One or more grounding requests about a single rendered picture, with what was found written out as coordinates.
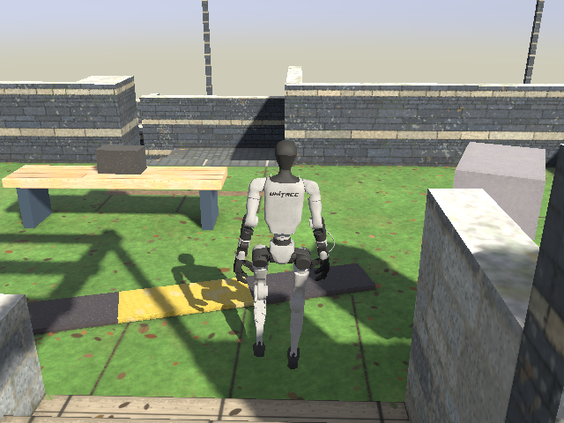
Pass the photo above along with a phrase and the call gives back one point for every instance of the right robot upper arm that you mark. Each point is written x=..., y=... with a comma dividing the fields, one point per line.
x=314, y=202

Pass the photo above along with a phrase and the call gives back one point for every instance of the robot left forearm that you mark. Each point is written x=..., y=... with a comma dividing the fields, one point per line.
x=244, y=240

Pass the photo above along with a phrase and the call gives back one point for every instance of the right robot hand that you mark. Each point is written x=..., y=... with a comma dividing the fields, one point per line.
x=324, y=268

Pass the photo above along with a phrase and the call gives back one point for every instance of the robot torso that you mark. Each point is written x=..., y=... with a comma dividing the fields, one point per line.
x=283, y=203

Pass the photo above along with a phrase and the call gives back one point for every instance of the robot head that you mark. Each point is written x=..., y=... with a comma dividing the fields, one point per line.
x=285, y=152

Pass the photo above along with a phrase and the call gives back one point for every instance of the left robot hand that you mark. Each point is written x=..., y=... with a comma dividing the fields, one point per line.
x=238, y=270

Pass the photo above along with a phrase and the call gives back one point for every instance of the left robot upper arm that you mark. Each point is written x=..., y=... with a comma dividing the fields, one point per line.
x=253, y=198

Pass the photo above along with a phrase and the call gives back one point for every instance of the robot right forearm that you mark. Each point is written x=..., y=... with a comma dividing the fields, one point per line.
x=321, y=242

